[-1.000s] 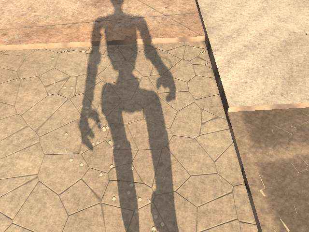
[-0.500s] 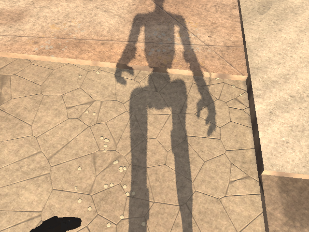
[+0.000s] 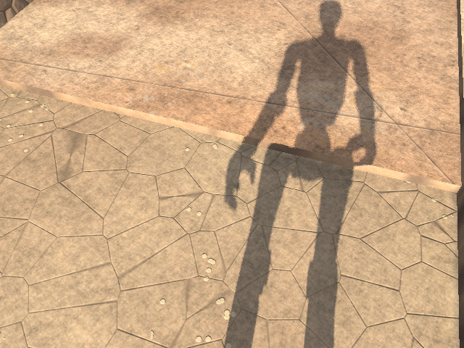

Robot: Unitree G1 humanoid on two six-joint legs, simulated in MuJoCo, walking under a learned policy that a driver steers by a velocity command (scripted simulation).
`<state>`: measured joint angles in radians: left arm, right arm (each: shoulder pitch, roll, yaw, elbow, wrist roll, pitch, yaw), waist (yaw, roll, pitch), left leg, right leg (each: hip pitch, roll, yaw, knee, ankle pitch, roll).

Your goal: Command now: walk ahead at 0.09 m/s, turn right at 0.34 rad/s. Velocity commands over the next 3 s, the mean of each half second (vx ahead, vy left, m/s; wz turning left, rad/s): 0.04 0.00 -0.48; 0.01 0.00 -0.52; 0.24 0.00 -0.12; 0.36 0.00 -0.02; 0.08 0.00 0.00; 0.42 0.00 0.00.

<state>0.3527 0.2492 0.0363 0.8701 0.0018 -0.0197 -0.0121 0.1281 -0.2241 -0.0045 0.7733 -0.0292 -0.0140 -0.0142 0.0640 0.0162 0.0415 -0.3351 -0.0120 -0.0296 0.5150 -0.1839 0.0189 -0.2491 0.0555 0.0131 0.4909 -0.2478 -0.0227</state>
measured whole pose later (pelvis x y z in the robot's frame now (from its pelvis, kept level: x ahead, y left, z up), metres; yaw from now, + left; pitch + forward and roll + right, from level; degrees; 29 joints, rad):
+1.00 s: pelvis -0.01 +0.00 +0.00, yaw -33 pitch +0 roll +0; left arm 0.22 0.31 0.07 0.72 0.02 0.06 0.00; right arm 0.18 -0.26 -0.02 0.70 -0.02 0.02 -0.03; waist 0.02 -0.05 0.06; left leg -0.24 -0.04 -0.03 0.48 -0.23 0.04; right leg -0.37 0.16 0.19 0.77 -0.44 -0.01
